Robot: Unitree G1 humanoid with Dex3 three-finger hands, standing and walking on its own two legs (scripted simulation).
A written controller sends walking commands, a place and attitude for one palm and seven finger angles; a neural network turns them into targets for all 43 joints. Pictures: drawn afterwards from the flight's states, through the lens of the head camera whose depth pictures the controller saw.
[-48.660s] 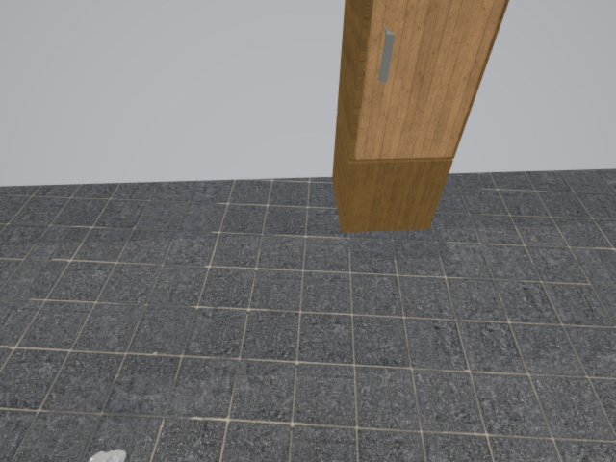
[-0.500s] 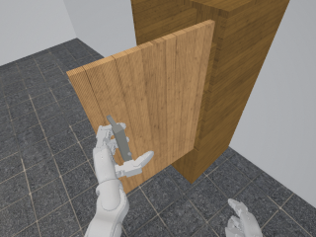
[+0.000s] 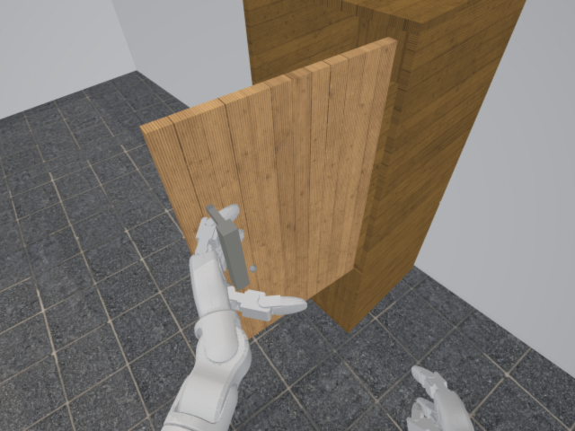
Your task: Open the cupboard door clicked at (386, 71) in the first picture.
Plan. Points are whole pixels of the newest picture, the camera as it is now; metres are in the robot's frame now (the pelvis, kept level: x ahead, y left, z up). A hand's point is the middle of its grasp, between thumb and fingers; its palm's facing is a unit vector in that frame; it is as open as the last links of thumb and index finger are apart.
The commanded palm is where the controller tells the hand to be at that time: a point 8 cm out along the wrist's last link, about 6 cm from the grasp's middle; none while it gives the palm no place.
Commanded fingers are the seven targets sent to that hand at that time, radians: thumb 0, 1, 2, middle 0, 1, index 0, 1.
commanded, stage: slide the hand sideways off the handle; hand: left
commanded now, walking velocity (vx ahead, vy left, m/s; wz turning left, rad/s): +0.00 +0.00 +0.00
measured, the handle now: (227, 248) +0.35 +0.12 +0.07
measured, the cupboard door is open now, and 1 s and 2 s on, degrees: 83 83 83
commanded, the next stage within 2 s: draw the hand back to the body in 1.20 s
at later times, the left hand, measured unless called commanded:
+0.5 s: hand (231, 304) +0.26 +0.10 +0.07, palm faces -0.08 -1.00 -0.02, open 16.2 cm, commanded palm +0.23 +0.15 +0.07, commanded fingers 0.00 -0.50 0.30 -0.15 -0.30 -0.15 -0.30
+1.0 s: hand (187, 328) +0.23 +0.15 +0.07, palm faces -0.01 -1.00 -0.06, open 16.3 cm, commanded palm +0.19 +0.20 +0.07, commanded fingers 0.00 -0.50 0.30 -0.15 -0.30 -0.15 -0.30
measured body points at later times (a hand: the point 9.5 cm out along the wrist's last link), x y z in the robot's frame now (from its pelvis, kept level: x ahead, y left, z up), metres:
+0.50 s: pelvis +0.01 +0.01 +0.00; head +0.03 +0.00 +0.45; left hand +0.26 +0.15 +0.07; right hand +0.19 -0.20 -0.08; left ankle -0.02 +0.12 -0.71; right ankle +0.07 -0.11 -0.71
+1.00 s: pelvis +0.03 +0.00 -0.01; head +0.06 -0.01 +0.44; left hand +0.22 +0.20 +0.07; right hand +0.21 -0.21 -0.08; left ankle -0.02 +0.12 -0.71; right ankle +0.07 -0.11 -0.71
